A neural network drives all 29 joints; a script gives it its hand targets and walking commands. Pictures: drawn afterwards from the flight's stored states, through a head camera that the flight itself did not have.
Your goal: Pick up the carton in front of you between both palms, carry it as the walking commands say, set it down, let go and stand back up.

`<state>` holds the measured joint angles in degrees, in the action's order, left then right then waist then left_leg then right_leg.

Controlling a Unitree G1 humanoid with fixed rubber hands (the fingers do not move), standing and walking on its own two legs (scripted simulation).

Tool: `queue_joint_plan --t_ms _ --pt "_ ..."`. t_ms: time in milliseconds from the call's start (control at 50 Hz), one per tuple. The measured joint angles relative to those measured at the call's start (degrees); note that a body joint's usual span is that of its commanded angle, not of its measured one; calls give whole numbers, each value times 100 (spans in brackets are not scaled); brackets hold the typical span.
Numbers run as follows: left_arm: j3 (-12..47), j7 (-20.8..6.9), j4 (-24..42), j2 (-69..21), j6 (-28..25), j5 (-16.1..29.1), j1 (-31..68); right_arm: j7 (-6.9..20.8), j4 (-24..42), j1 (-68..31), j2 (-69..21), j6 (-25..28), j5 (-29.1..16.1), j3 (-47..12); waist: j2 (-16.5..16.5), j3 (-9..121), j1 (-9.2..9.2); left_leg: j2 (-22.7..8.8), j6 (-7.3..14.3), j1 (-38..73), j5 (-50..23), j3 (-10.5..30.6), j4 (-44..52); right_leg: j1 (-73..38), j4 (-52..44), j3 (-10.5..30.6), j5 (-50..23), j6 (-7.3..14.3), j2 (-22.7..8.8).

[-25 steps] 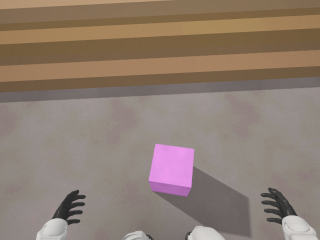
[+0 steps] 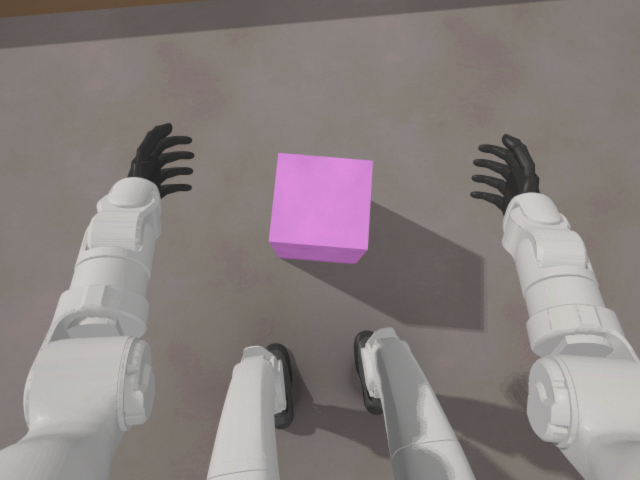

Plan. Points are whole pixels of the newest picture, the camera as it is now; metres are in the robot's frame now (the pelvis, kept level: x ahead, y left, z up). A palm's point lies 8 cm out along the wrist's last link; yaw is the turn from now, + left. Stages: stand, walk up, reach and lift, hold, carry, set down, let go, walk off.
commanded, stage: reach and lift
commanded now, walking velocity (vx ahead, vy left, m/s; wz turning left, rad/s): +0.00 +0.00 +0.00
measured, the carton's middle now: (320, 214) +0.52 -0.05 -0.55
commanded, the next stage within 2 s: none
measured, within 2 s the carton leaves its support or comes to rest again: neither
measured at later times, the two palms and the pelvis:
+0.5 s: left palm (199, 128) +0.58 +0.13 -0.16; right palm (449, 149) +0.50 -0.23 -0.16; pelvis +0.02 +0.01 -0.04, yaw -1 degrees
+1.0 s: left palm (235, 191) +0.56 +0.13 -0.41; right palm (414, 206) +0.48 -0.24 -0.41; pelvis -0.03 +0.01 -0.25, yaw -2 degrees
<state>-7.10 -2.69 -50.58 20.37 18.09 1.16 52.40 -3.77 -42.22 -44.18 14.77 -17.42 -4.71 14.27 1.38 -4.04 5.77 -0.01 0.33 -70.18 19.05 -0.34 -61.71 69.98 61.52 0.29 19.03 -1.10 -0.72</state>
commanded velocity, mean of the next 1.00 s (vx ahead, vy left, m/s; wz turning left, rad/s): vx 0.00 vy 0.00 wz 0.00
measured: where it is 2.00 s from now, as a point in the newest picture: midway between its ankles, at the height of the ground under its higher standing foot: (326, 394)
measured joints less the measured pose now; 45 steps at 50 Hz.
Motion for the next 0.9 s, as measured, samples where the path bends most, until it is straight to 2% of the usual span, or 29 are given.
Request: queue_joint_plan --t_ms 140,320,460,560,680,800,900 --pt "-277 -52 -804 187 -62 -212 1760 -144 -298 -1529 -232 -6 300 531 46 -165 113 35 18 -981 -201 54 -157 937 126 -49 -189 -18 -31" --pt "-623 4 -889 106 -335 -548 2813 -137 -201 -2359 -497 339 618 1122 51 -116 150 44 29 -1775 -287 95 -72 1693 -7 -88 -283 -34 -36" --pt "-989 17 -829 -162 -638 -921 2705 54 -279 -2316 -723 728 1031 1557 54 279 110 33 34 -2312 -89 109 -279 2213 167 -95 -102 -42 -21" --pt "-1134 155 -829 -415 -924 -1040 2221 141 -566 -1921 -821 1101 1077 1675 48 668 48 58 -32 -2988 235 214 -963 2883 809 -77 183 -67 33" --pt "-703 438 -831 -367 -1101 -634 2095 23 -797 -1863 -574 1280 640 1316 72 744 -33 74 -38 -4059 761 261 -2311 3960 2126 -44 679 -86 96" --pt "-42 646 -850 -17 -1076 113 2472 -196 -905 -2236 -171 1241 -18 695 19 299 -38 81 -24 -4961 1070 203 -3691 4892 3533 27 988 -118 129" --pt "350 724 -1049 281 -1012 508 2959 -358 -1073 -2684 35 1172 -432 311 -28 -205 -3 97 -19 -5515 1153 166 -4629 5457 4492 72 1078 -159 145"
